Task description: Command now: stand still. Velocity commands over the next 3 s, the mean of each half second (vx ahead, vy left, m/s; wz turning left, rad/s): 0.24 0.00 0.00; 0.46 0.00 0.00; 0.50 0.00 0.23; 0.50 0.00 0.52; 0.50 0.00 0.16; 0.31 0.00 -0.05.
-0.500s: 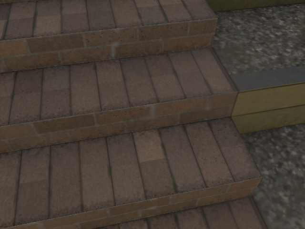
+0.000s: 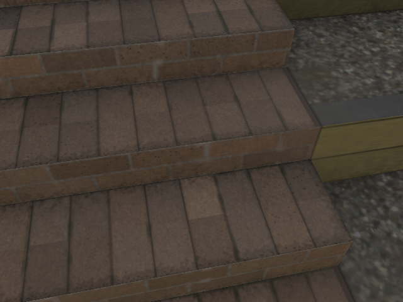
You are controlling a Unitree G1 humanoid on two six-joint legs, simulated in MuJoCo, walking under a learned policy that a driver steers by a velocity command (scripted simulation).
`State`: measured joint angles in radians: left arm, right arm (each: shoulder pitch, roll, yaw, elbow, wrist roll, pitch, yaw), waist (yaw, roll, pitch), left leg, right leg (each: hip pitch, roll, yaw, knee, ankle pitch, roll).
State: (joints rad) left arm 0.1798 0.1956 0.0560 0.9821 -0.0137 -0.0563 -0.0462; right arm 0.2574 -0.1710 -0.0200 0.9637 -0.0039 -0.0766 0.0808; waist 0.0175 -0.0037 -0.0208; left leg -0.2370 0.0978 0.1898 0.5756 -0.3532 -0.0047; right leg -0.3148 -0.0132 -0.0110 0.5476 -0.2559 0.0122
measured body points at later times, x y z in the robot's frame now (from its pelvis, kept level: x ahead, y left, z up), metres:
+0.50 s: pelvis +0.10 -0.06 +0.00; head +0.09 -0.08 +0.45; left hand +0.12 +0.18 -0.14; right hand +0.15 -0.31 -0.15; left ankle +0.01 +0.05 -0.51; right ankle +0.08 -0.15 -0.73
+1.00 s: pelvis +0.32 -0.04 +0.13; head +0.31 -0.03 +0.58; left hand +0.50 +0.17 +0.04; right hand +0.25 -0.27 -0.02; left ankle +0.31 +0.00 -0.58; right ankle +0.34 -0.21 -0.34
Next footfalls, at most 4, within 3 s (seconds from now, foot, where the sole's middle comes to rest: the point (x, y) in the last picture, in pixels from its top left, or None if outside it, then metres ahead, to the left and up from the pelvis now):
0.38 right None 0.12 -0.16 -0.77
0.78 left None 0.35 0.00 -0.62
1.30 right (264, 211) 0.68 -0.15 -0.47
1.78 left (180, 114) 0.93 0.11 -0.32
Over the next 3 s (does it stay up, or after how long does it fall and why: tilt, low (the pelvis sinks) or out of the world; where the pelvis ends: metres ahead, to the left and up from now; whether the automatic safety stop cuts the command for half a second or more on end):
stays up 1.41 0.20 0.70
